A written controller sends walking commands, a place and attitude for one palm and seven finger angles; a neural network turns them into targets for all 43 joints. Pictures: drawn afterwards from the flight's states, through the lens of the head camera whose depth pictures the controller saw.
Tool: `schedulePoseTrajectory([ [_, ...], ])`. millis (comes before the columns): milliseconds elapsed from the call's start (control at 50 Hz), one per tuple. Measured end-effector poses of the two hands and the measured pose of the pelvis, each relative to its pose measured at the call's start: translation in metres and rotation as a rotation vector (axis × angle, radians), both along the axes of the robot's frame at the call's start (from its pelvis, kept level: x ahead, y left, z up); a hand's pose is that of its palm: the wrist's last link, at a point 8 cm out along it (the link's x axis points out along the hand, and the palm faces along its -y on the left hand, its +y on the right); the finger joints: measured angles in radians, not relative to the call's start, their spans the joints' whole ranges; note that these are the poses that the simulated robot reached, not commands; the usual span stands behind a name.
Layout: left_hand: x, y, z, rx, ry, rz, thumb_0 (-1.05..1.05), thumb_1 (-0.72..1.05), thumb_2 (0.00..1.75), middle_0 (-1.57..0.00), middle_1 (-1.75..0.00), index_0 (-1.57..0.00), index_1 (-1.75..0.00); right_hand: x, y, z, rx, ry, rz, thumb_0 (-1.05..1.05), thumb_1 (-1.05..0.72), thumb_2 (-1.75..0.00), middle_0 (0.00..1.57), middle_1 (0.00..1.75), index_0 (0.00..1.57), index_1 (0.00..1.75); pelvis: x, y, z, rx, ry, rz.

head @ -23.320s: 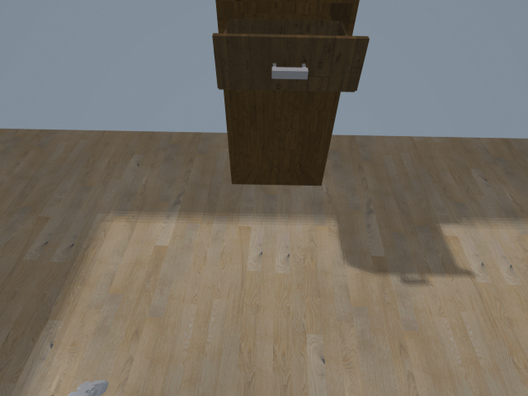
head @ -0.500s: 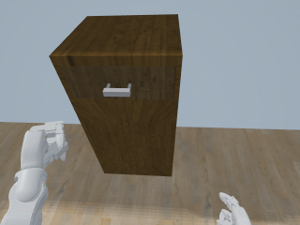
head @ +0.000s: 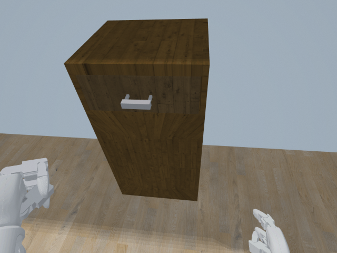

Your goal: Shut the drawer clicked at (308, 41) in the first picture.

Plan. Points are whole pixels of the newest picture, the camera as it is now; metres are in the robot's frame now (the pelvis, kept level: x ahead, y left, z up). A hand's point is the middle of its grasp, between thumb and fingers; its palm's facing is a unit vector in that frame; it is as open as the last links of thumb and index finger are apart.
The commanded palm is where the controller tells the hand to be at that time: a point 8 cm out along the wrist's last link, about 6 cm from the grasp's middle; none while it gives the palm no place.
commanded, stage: step back with the hand held close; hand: left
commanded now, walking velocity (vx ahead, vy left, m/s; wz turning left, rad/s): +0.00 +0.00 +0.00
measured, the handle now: (137, 100) +0.59 +0.20 +0.04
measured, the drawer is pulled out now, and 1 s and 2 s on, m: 0.00 0.00 0.00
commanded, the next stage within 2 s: stop stepping back and stand still in 1.48 s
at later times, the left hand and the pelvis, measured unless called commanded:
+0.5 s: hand (42, 194) +0.17 +0.26 +0.14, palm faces +0.26 -0.82 -0.51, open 3.2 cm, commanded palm +0.11 +0.30 +0.17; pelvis -0.03 +0.02 +0.00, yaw -1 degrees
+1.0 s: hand (3, 223) +0.11 +0.28 +0.16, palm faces +0.35 -0.79 -0.50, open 3.2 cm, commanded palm +0.04 +0.32 +0.17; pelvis -0.08 +0.03 -0.01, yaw +2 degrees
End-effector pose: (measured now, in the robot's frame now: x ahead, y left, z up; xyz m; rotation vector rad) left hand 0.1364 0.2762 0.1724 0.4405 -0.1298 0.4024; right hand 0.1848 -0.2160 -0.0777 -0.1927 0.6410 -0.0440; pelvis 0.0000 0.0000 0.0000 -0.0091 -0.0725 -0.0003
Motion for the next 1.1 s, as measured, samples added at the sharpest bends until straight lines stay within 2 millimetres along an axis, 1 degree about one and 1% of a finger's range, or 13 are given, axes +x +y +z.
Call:
schedulePoseTrajectory([
  [100,0.007,-0.004,-0.003,-0.011,0.007,-0.015,0.01,0.89,0.9,-1.4,-1.6,-1.41,-1.6,-0.003,0.0,-0.001,-0.001,0.008,-0.006,0.01,-0.9,-0.9,0.2,0.3,0.2,0.3,0.003,-0.002,0.0,0.001,0.003,-0.006],
  [180,0.014,0.002,0.012,0.069,-0.043,-0.041,0.01,0.89,0.9,-1.4,-1.6,-1.41,-1.6,-0.008,-0.005,-0.002,-0.006,0.039,-0.021,0.01,-0.9,-0.9,0.2,0.3,0.21,0.3,0.003,-0.002,0.0,-0.01,0.028,-0.002],
  [220,0.017,0.005,0.015,0.093,-0.05,-0.052,0.01,0.89,0.9,-1.4,-1.6,-1.41,-1.6,-0.013,-0.008,-0.003,-0.015,0.065,-0.039,0.01,-0.9,-0.9,0.2,0.3,0.21,0.3,0.001,-0.001,-0.001,-0.011,0.043,-0.002],
  [340,0.019,0.008,-0.005,0.077,0.062,-0.105,0.01,0.89,0.9,-1.4,-1.6,-1.4,-1.6,-0.032,-0.02,-0.005,-0.047,0.135,-0.118,0.01,-0.9,-0.9,0.2,0.3,0.21,0.3,-0.007,0.011,0.0,-0.003,0.078,-0.014],
  [420,0.011,0.012,-0.012,0.082,0.109,-0.133,0.01,0.89,0.9,-1.4,-1.6,-1.4,-1.6,-0.045,-0.02,-0.003,-0.07,0.159,-0.152,0.01,-0.91,-0.9,0.2,0.29,0.2,0.3,-0.015,0.017,-0.001,-0.001,0.09,-0.017],
  [580,-0.016,0.026,0.008,0.156,0.012,-0.132,0.01,0.89,0.9,-1.4,-1.6,-1.4,-1.6,-0.06,-0.002,0.003,-0.082,0.117,-0.122,0.01,-0.91,-0.9,0.2,0.29,0.2,0.3,-0.039,0.025,-0.004,0.003,0.089,-0.016],
  [640,-0.027,0.028,0.01,0.172,-0.011,-0.121,0.01,0.89,0.9,-1.4,-1.6,-1.4,-1.6,-0.064,0.005,0.002,-0.065,0.088,-0.106,0.01,-0.91,-0.9,0.2,0.29,0.2,0.3,-0.049,0.027,-0.007,0.004,0.085,-0.018],
  [720,-0.041,0.029,0.006,0.169,-0.013,-0.102,0.01,0.89,0.9,-1.4,-1.6,-1.41,-1.6,-0.072,0.011,-0.002,-0.045,0.069,-0.092,0.01,-0.9,-0.9,0.2,0.3,0.21,0.3,-0.061,0.027,-0.01,-0.003,0.081,-0.016],
  [800,-0.053,0.028,-0.002,0.13,-0.022,-0.1,0.01,0.89,0.9,-1.4,-1.6,-1.41,-1.6,-0.087,0.012,-0.004,-0.055,0.088,-0.082,0.01,-0.9,-0.9,0.21,0.3,0.21,0.3,-0.07,0.028,-0.011,-0.017,0.087,-0.007],
  [880,-0.059,0.028,-0.005,0.099,-0.063,-0.124,0.01,0.89,0.9,-1.4,-1.6,-1.41,-1.6,-0.105,0.009,-0.005,-0.099,0.123,-0.086,0.01,-0.9,-0.9,0.21,0.3,0.21,0.3,-0.077,0.031,-0.012,-0.032,0.088,0.004],
  [960,-0.062,0.035,0.002,0.149,-0.088,-0.14,0.01,0.88,0.9,-1.4,-1.6,-1.41,-1.6,-0.12,0.007,-0.002,-0.131,0.135,-0.103,0.01,-0.9,-0.9,0.21,0.3,0.21,0.3,-0.082,0.034,-0.011,-0.038,0.087,0.019],
  [1040,-0.067,0.043,0.018,0.209,-0.113,-0.111,0.01,0.88,0.9,-1.4,-1.6,-1.41,-1.6,-0.124,0.009,0.001,-0.129,0.14,-0.095,0.01,-0.9,-0.9,0.2,0.3,0.21,0.3,-0.083,0.033,-0.006,-0.055,0.128,0.039],
  [1100,-0.071,0.043,0.019,0.211,-0.104,-0.104,0.01,0.89,0.9,-1.4,-1.6,-1.41,-1.6,-0.122,0.011,0.001,-0.113,0.136,-0.076,0.01,-0.9,-0.9,0.2,0.3,0.21,0.3,-0.088,0.028,-0.004,-0.044,0.176,0.016],
])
